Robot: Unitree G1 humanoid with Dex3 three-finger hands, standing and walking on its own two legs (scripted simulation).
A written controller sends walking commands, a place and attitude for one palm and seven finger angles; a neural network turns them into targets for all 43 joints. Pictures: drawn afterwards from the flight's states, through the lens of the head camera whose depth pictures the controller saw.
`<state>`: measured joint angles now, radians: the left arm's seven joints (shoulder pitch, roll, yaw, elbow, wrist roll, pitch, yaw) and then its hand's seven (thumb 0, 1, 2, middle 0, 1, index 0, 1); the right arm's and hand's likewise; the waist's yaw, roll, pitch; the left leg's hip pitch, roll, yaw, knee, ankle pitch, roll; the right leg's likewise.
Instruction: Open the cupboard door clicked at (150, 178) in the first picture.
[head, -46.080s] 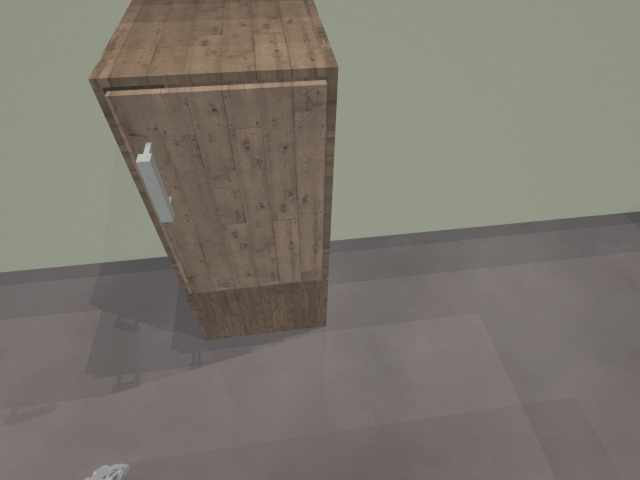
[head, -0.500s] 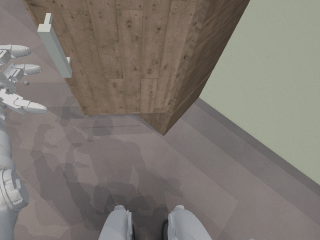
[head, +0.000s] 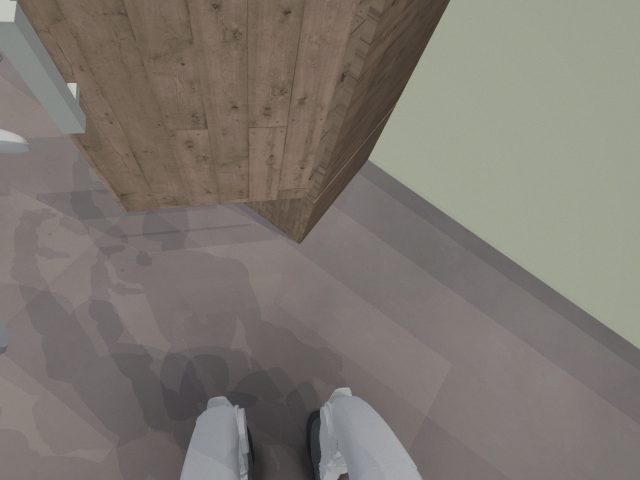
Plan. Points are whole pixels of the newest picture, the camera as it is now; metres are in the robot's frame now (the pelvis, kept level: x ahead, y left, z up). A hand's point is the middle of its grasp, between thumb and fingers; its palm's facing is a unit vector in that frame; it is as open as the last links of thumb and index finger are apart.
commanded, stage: move the hooked fingers beside the handle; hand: left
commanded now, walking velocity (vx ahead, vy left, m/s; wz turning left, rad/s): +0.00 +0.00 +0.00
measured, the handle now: (44, 61) +0.57 +0.25 +0.07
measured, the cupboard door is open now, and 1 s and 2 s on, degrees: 45 45 44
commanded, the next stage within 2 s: slide the fingers in behind the handle in 0.76 s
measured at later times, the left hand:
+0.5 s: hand out of the picture +0.52 +0.30 +0.07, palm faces +0.05 -1.00 -0.02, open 14.0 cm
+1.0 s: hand out of the picture +0.52 +0.29 +0.07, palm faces +0.07 -1.00 -0.02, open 14.0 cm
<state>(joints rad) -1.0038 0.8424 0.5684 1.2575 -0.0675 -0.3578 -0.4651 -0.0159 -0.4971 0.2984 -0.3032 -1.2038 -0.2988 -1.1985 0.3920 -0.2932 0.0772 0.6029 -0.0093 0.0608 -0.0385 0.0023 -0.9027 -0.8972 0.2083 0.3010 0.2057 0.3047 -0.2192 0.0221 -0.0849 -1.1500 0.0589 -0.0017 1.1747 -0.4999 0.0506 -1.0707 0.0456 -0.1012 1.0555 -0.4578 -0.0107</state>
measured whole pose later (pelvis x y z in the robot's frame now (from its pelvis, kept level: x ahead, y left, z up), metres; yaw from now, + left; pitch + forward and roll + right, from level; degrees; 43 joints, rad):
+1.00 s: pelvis +0.00 +0.00 +0.00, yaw +0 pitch +27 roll -6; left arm -0.97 0.79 0.53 1.23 -0.09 -0.36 -0.45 -0.02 -0.50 0.30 -0.30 -1.20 -0.30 -1.20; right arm 0.38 -0.28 0.08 0.61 -0.01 0.08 -0.02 0.00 -0.90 -0.90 0.21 0.30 0.21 0.30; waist -0.20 0.02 -0.09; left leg -1.14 0.06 -0.01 1.17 -0.51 0.05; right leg -1.06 0.05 -0.11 1.05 -0.46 -0.01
